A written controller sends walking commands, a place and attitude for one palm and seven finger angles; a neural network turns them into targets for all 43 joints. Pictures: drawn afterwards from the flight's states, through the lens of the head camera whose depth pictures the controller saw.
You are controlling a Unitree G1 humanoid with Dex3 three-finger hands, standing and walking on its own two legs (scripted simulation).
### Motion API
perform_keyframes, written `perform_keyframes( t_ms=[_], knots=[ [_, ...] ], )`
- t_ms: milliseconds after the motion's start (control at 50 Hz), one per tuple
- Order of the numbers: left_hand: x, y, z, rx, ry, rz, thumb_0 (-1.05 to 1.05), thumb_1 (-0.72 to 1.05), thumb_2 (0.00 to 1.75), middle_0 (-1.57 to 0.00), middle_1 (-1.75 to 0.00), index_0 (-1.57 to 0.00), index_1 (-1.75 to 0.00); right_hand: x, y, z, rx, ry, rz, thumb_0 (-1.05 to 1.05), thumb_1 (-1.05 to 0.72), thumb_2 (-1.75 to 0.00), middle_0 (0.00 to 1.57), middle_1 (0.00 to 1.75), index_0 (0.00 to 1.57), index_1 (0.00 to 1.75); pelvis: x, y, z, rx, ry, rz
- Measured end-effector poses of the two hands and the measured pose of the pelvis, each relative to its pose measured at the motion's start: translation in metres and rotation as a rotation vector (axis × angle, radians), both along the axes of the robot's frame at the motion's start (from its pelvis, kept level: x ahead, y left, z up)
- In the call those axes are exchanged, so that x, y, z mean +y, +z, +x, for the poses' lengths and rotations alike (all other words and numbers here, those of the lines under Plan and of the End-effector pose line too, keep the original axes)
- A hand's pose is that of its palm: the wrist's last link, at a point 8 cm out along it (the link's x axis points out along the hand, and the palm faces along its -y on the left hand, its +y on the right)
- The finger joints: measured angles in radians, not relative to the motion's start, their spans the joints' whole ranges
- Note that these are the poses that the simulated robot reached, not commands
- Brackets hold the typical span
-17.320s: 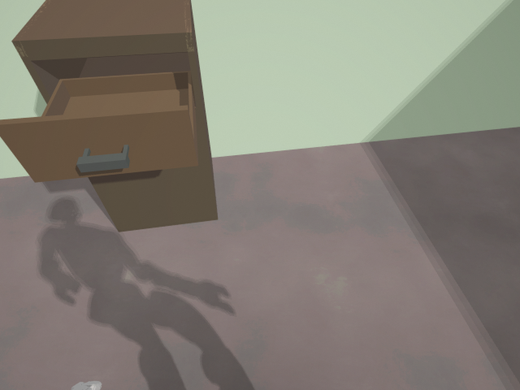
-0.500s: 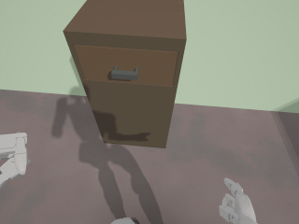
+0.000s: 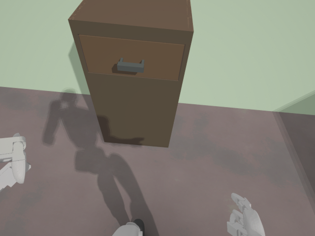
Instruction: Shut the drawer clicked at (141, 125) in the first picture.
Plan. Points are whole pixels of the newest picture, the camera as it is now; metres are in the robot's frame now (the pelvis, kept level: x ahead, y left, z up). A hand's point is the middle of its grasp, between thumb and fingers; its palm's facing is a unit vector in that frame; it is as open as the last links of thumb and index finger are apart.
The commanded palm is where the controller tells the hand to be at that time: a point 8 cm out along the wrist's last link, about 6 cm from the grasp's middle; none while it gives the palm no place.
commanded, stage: step back with the hand held close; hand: left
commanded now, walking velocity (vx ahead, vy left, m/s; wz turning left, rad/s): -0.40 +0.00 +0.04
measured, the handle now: (131, 64) +0.75 +0.18 -0.03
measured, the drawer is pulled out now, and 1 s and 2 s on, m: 0.00 0.00 0.00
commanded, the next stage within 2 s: stop stepping back and stand still in 0.08 s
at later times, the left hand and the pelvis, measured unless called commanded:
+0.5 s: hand out of the picture +0.11 +0.26 +0.18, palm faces +0.35 -0.83 -0.44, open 3.2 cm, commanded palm +0.05 +0.30 +0.19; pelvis -0.08 +0.02 +0.01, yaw +0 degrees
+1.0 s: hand out of the picture +0.10 +0.25 +0.18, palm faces +0.36 -0.82 -0.44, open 3.2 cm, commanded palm +0.05 +0.29 +0.19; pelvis -0.08 +0.01 +0.01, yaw +0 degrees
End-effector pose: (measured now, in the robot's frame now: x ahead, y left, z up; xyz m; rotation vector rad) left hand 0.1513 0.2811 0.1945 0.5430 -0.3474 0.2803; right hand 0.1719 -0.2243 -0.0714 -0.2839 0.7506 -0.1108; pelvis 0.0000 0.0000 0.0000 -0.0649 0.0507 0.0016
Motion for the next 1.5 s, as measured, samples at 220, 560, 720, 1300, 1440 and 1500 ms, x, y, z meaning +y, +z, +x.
perform_keyframes(
  t_ms=[220, 560, 720, 1300, 1440, 1500],
  knots=[
    [-0.008, 0.008, -0.034, 0.014, -0.087, 0.034, 0.01, 0.88, 0.90, -1.40, -1.60, -1.41, -1.59, -0.001, 0.013, -0.046, -0.067, -0.039, 0.024, 0.01, -0.90, -0.90, 0.21, 0.30, 0.21, 0.30, -0.001, 0.000, -0.048, -0.030, -0.007, 0.020],
    [0.008, 0.003, -0.085, 0.064, 0.003, -0.017, 0.01, 0.89, 0.90, -1.40, -1.60, -1.41, -1.59, 0.021, 0.019, -0.114, -0.069, -0.036, 0.045, 0.01, -0.90, -0.90, 0.21, 0.30, 0.21, 0.30, 0.015, 0.012, -0.088, -0.052, -0.010, 0.058],
    [0.015, -0.002, -0.101, 0.053, 0.048, -0.057, 0.01, 0.88, 0.90, -1.41, -1.60, -1.41, -1.59, 0.008, 0.005, -0.126, -0.024, -0.071, 0.022, 0.01, -0.90, -0.90, 0.21, 0.30, 0.21, 0.30, 0.019, 0.006, -0.093, -0.066, -0.001, 0.033],
    [0.025, -0.186, -0.065, 0.804, 0.174, -0.276, 0.00, 0.89, 0.90, -1.34, -1.55, -1.35, -1.54, -0.008, -0.022, -0.094, 0.091, -0.017, 0.055, 0.01, -0.90, -0.90, 0.21, 0.29, 0.21, 0.30, 0.020, 0.004, -0.080, -0.046, 0.035, 0.059],
    [-0.030, -0.319, -0.168, 1.430, 0.236, -0.501, 0.01, 0.90, 0.90, -1.13, -1.36, -1.13, -1.33, -0.011, -0.034, -0.162, 0.339, -0.080, 0.009, 0.01, -0.90, -0.90, 0.20, 0.29, 0.20, 0.30, 0.017, 0.007, -0.084, -0.070, 0.037, 0.058],
    [-0.026, -0.330, -0.213, 1.545, 0.321, -0.555, 0.01, 0.90, 0.89, -1.02, -1.27, -1.02, -1.21, -0.006, -0.038, -0.197, 0.472, -0.098, 0.005, 0.01, -0.90, -0.90, 0.20, 0.29, 0.20, 0.30, 0.015, 0.011, -0.085, -0.068, 0.041, 0.051]
  ],
)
